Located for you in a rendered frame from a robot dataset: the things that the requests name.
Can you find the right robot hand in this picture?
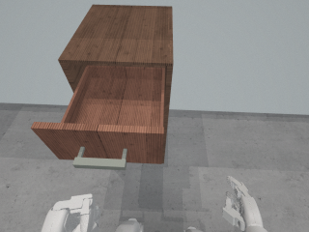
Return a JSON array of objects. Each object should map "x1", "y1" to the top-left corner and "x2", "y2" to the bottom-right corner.
[{"x1": 222, "y1": 176, "x2": 264, "y2": 232}]

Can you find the cabinet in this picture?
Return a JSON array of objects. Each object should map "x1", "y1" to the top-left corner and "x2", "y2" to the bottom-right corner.
[{"x1": 58, "y1": 4, "x2": 174, "y2": 164}]

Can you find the drawer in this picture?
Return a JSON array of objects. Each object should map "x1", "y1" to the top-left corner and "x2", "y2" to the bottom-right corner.
[{"x1": 31, "y1": 65, "x2": 165, "y2": 164}]

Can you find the left robot hand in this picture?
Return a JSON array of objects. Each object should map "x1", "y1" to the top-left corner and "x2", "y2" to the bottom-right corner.
[{"x1": 41, "y1": 193, "x2": 101, "y2": 232}]

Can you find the robot left thigh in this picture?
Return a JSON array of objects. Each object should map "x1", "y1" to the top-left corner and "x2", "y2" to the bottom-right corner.
[{"x1": 114, "y1": 220, "x2": 144, "y2": 232}]

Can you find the handle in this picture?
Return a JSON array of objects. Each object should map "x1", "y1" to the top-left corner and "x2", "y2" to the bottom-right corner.
[{"x1": 72, "y1": 146, "x2": 127, "y2": 171}]

